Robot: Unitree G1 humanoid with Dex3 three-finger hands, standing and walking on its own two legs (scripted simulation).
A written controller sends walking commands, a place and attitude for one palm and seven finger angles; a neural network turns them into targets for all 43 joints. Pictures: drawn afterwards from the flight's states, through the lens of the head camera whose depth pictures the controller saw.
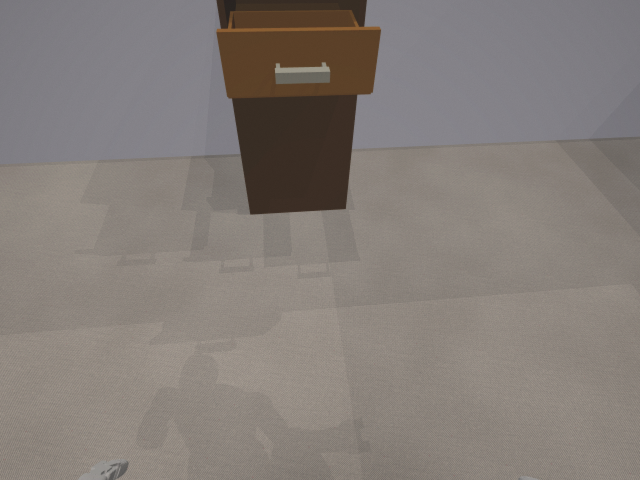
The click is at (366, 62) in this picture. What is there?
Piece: drawer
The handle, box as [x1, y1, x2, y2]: [275, 62, 329, 83]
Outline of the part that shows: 329,69 325,65 325,62 322,62 321,67 280,68 279,63 276,63 276,83 329,82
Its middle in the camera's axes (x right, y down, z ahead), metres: -0.05 -0.41 +0.95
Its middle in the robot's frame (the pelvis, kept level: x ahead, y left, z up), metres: +0.99 +0.11 +0.04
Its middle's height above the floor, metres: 0.81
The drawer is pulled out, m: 0.30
